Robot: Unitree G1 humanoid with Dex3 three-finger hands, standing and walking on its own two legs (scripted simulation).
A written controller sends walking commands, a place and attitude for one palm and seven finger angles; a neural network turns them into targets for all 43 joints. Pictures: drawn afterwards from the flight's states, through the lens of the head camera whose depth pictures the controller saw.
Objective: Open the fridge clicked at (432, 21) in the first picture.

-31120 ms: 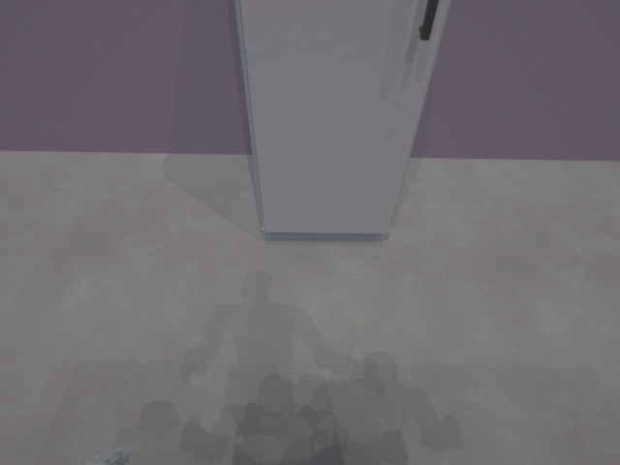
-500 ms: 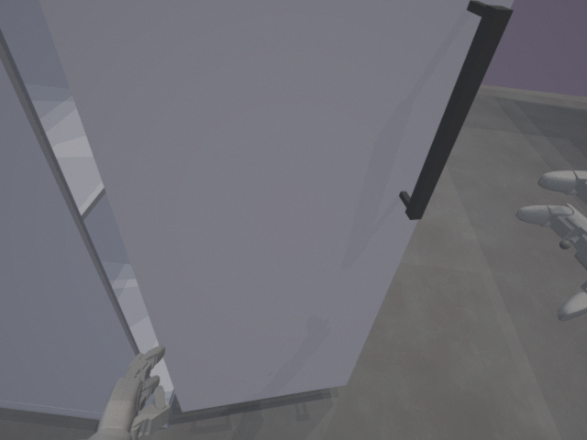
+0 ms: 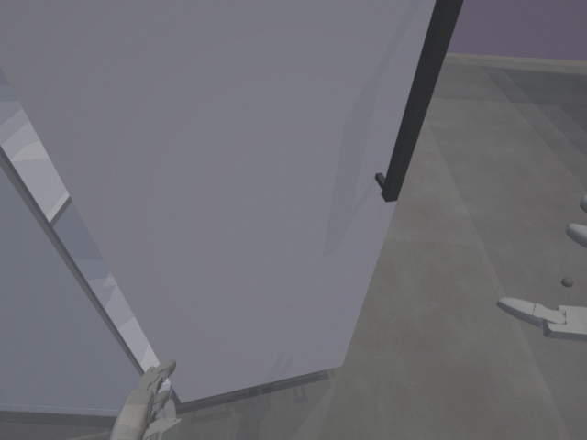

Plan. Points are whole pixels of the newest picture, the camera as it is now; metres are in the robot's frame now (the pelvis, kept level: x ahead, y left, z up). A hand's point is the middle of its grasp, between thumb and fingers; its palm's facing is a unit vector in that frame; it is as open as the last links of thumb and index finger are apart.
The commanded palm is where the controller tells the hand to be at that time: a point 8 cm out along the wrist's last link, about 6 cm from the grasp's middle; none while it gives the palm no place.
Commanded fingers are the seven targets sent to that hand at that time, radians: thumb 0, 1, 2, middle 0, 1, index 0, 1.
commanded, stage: draw the hand back to the body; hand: right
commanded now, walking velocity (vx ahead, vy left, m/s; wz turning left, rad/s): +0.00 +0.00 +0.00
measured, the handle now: (408, 104) +0.47 -0.15 +0.26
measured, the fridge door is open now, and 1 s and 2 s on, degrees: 74 74 74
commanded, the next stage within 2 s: step back with the hand held close in 0.82 s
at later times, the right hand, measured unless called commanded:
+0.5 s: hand (552, 321) +0.20 -0.26 +0.16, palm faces +0.46 +0.80 -0.38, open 8.2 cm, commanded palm +0.16 -0.30 +0.18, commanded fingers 0.00 -0.90 -0.90 0.20 0.30 0.20 0.30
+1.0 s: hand (541, 312) +0.21 -0.25 +0.16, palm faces +0.46 +0.80 -0.38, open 7.4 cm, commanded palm +0.16 -0.28 +0.18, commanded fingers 0.00 -0.90 -0.90 0.20 0.30 0.20 0.30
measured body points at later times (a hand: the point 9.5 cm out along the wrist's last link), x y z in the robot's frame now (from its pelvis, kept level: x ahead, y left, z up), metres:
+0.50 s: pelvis +0.02 +0.01 +0.00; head -0.01 +0.02 +0.45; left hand +0.21 +0.23 -0.07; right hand +0.17 -0.30 +0.18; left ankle +0.00 +0.14 -0.74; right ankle +0.01 -0.10 -0.74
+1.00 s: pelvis +0.02 +0.01 +0.00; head +0.00 +0.03 +0.45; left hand +0.20 +0.24 -0.08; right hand +0.18 -0.29 +0.18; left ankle +0.00 +0.14 -0.74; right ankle +0.01 -0.10 -0.74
